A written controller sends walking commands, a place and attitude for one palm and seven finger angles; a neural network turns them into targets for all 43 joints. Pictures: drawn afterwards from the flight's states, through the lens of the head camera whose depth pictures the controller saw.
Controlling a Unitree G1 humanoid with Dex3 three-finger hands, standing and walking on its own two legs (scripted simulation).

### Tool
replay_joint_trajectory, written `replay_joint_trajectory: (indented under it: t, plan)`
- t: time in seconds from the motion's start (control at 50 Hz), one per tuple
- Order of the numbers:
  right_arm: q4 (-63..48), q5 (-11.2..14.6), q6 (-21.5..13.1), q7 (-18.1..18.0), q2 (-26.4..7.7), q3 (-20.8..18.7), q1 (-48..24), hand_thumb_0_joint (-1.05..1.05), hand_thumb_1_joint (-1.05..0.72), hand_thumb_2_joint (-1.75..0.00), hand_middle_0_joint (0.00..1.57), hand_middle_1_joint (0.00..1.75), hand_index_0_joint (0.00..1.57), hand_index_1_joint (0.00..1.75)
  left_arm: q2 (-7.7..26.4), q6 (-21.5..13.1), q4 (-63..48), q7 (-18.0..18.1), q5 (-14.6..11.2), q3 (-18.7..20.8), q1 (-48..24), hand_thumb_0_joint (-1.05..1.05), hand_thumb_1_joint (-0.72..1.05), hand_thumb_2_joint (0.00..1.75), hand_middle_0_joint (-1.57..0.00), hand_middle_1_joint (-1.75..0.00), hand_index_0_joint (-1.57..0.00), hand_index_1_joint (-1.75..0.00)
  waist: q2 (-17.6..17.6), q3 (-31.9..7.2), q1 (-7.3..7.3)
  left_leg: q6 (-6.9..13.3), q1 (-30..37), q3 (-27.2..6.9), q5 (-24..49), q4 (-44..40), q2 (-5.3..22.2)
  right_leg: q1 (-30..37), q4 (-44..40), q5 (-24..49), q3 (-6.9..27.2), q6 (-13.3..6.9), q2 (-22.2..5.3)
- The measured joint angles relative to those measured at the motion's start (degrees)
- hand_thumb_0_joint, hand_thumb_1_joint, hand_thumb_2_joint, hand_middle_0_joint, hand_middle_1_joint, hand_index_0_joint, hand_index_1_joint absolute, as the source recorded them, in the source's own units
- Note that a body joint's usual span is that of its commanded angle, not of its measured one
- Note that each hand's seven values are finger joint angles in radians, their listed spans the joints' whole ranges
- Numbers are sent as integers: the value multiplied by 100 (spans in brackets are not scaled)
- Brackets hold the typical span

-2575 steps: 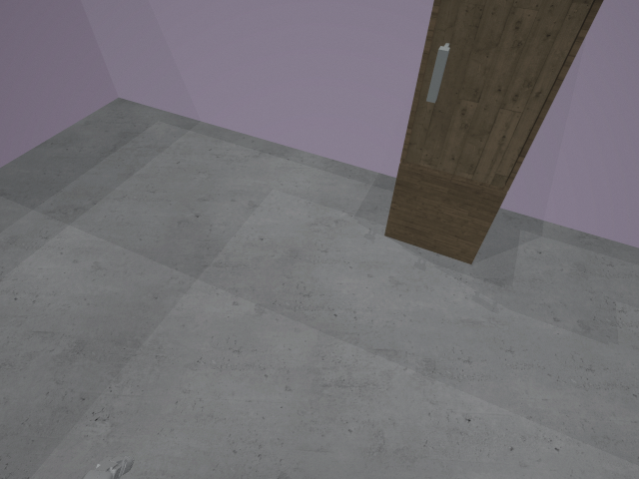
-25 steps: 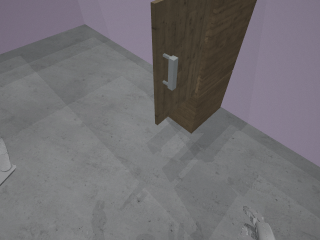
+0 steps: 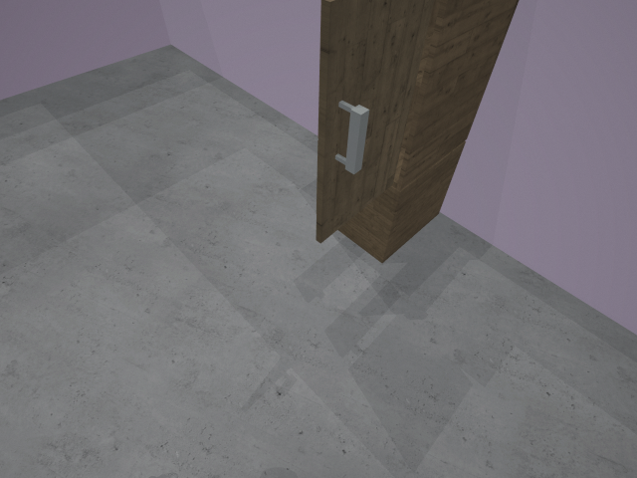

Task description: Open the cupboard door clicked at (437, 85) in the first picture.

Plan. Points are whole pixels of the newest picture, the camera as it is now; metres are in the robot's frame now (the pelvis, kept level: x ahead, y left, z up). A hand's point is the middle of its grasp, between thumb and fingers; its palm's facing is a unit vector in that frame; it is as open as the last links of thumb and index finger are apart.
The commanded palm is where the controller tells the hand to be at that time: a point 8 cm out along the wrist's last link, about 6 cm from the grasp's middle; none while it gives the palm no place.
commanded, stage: let the arm hang, fingers relaxed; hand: left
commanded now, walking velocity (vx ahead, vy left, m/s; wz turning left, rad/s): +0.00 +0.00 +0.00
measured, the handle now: (348, 137) +0.75 -0.04 +0.00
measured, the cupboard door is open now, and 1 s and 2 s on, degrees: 92 92 92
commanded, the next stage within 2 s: look to check the result in 0.82 s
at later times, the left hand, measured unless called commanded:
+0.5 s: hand out of the picture -0.04 +0.20 -0.16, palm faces +0.01 -0.98 -0.21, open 7.4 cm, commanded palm none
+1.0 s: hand out of the picture -0.02 +0.19 -0.16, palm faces +0.01 -0.98 -0.18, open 7.4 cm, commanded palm none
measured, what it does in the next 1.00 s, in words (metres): stands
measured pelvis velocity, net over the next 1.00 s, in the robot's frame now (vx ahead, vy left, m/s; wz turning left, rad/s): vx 0.01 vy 0.03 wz -0.02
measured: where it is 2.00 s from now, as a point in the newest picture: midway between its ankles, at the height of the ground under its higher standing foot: outside the picture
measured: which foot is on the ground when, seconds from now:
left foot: down 0.00-1.00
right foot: down 0.00-1.00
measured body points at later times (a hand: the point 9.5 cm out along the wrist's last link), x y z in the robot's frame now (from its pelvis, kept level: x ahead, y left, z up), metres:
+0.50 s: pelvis -0.01 +0.02 +0.01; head +0.00 +0.01 +0.46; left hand -0.04 +0.25 -0.14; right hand -0.02 -0.18 -0.16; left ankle +0.04 +0.10 -0.73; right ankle -0.03 -0.09 -0.73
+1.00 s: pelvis +0.01 +0.03 +0.01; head +0.02 +0.02 +0.46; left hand -0.02 +0.24 -0.15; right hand -0.03 -0.19 -0.15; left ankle +0.04 +0.10 -0.73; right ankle -0.03 -0.09 -0.73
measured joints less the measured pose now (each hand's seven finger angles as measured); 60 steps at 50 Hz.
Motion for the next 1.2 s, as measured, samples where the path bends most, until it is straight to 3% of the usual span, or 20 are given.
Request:
replay_joint_trajectory:
  t: [0.1,0.34,0.7,1.2]
  plan:
    - [625,10,116,-64,247,43,315,1,-90,-90,20,29,20,30,-81,-56,1056,95,-64,58,111,1,96,89,-21,-30,-20,-30,-193,179,111,-12,154,-106,205,-313,60,282,-553,317,-100,-12,105]
    - [1390,67,48,-191,558,-26,539,0,-91,-90,20,29,20,30,-222,-211,2267,128,-84,69,372,1,92,90,-20,-30,-20,-30,221,163,134,119,429,10,468,-815,-25,525,-1069,649,9,115,40]
    - [1660,50,-80,-228,779,-67,635,0,-91,-90,20,29,20,30,-561,-333,2250,198,-63,61,6,1,91,90,-20,-30,-20,-30,108,-75,46,186,606,180,499,-1017,-119,531,-1006,598,175,194,-68]
    - [1648,76,-134,-253,666,-109,432,0,-91,-90,20,29,20,30,-421,-347,2376,190,-69,115,96,1,91,90,-20,-30,-20,-30,131,90,87,169,701,153,403,-1064,-134,675,-1140,536,156,192,-71]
